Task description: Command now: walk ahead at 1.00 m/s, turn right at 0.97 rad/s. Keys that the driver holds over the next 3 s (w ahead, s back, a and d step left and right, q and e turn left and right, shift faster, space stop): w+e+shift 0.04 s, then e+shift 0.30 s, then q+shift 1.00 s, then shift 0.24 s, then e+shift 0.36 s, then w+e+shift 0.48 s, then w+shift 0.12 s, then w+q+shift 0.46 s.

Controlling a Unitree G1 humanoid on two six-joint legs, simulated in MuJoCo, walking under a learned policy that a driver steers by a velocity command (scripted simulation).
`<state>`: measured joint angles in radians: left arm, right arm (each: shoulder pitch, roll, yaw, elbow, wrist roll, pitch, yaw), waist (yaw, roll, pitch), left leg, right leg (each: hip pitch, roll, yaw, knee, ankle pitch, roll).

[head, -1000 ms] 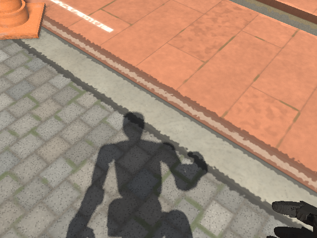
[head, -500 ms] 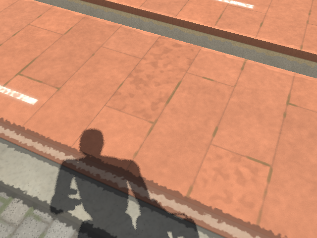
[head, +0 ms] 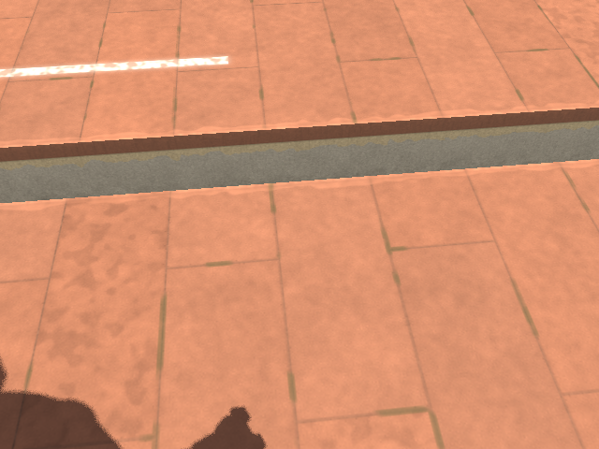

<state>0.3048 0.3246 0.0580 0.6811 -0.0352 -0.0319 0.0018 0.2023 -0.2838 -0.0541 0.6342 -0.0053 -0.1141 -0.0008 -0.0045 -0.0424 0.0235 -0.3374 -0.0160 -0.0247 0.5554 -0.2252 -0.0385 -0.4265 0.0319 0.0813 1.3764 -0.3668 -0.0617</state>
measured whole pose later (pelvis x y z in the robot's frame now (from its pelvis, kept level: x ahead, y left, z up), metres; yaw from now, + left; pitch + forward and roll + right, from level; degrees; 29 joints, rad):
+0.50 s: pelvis +0.31 +0.00 +0.00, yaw -23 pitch +1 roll +0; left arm 0.15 0.28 0.04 0.63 0.02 -0.04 -0.03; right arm 0.11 -0.31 -0.02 0.68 0.00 -0.05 -0.03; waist 0.01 0.02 0.11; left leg -0.61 0.07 -0.09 1.22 -0.43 -0.07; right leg -0.43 0.14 0.01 0.51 -0.10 -0.12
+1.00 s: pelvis +0.42 +0.06 +0.02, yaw -2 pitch +4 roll -3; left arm 0.03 0.30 0.08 0.70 0.00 0.01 0.04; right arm 0.26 -0.32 -0.07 0.63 0.02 0.03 -0.03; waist -0.03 -0.01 0.05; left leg -0.33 -0.05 -0.14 0.47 -0.21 0.05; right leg -0.57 0.07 0.10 1.05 -0.38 0.06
